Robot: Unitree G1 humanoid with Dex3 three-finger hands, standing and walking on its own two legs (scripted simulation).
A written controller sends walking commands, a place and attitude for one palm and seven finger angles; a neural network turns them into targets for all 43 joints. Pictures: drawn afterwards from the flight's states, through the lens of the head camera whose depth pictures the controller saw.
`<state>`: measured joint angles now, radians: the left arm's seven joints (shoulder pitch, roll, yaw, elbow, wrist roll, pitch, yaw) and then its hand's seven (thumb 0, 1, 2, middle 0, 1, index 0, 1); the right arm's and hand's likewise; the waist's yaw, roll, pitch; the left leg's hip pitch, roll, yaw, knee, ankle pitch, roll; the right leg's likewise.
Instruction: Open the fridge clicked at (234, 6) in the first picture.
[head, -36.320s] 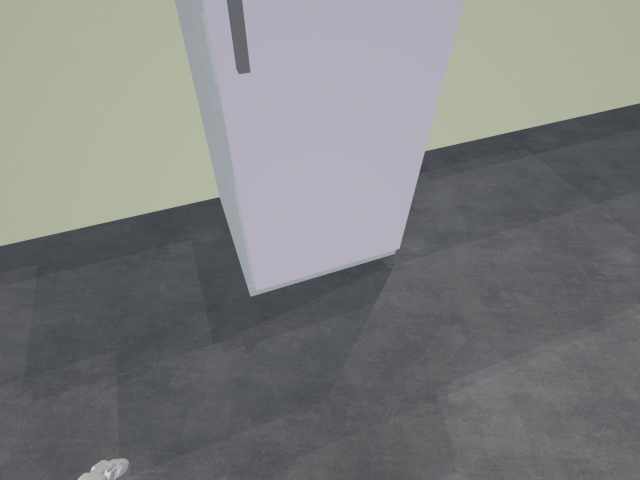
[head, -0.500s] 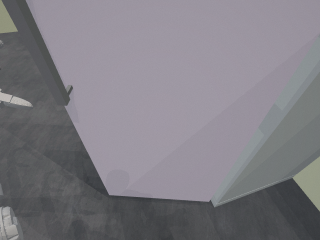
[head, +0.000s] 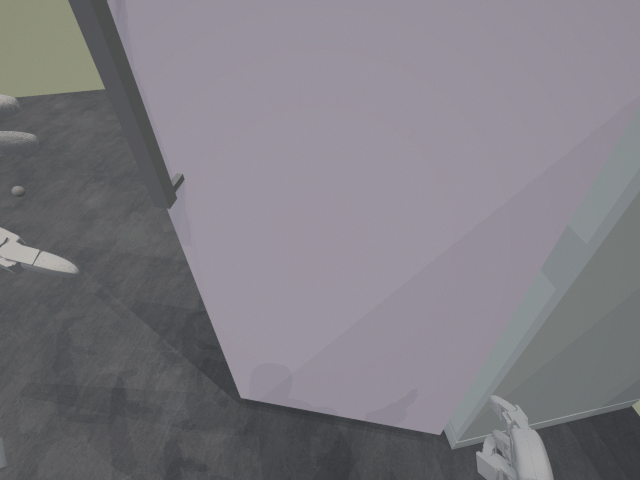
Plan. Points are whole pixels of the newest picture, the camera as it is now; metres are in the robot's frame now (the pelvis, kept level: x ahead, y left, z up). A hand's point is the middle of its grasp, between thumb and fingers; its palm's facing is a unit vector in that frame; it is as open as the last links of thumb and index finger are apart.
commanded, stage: slip the hand off the handle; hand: left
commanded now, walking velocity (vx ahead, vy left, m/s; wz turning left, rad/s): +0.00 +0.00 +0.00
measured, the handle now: (142, 109) +0.44 +0.27 +0.26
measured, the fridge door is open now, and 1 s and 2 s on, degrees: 68 68 68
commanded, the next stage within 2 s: draw the hand back to the body in 0.24 s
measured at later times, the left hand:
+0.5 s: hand (20, 199) +0.28 +0.32 +0.25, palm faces +0.26 -0.96 -0.14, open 14.7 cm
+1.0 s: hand (2, 279) +0.22 +0.32 +0.20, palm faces +0.50 -0.82 -0.26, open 14.0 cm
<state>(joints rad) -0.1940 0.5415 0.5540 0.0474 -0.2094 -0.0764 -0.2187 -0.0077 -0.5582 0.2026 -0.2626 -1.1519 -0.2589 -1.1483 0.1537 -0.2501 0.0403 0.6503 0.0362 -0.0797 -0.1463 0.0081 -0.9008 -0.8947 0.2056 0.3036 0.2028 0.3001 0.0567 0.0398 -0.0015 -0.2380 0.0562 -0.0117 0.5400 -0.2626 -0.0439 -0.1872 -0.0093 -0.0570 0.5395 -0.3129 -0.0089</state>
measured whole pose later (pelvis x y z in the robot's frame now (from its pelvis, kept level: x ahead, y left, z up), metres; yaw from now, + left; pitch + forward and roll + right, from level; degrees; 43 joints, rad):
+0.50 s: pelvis +0.01 +0.01 +0.00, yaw -1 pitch -3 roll +0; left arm -0.15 0.57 0.60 0.02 -0.35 0.21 -0.32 -0.01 -0.56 0.20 -0.26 -1.15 -0.26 -1.15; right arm 0.23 -0.27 0.04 0.68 0.09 -0.11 -0.17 0.01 -0.90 -0.89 0.21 0.30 0.20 0.30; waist 0.03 0.04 -0.02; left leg -0.20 0.05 0.01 0.51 -0.26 -0.03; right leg -0.15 -0.02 -0.04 0.50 -0.30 0.00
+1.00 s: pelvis -0.01 +0.02 +0.01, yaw +1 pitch -5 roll -1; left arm 0.12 0.42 0.46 -0.29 -0.19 0.22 0.01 -0.01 -0.39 0.28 -0.25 -1.05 -0.25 -1.05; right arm 0.09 -0.23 0.09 0.61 0.01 -0.20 -0.11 0.01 -0.90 -0.89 0.21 0.30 0.20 0.30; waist 0.08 0.06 0.03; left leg -0.16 0.03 -0.01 0.45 -0.21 -0.02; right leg -0.09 -0.03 -0.06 0.41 -0.24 0.02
